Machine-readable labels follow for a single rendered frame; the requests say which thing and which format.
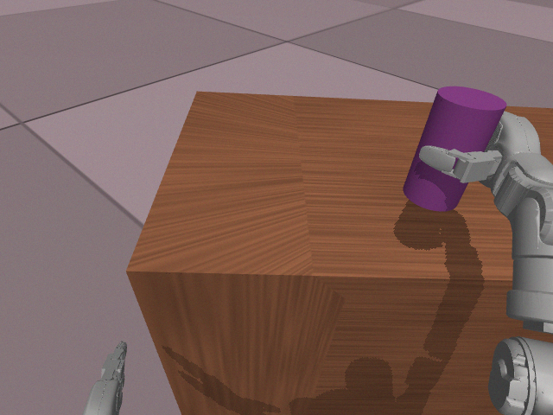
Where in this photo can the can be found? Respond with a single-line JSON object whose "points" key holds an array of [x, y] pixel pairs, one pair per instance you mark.
{"points": [[461, 118]]}

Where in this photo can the left robot hand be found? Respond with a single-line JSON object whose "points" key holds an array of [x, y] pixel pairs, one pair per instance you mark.
{"points": [[105, 397]]}

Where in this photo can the right robot hand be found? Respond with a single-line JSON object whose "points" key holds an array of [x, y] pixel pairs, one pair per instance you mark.
{"points": [[512, 135]]}

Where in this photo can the right robot arm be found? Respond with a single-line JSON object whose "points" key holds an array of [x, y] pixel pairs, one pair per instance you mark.
{"points": [[521, 380]]}

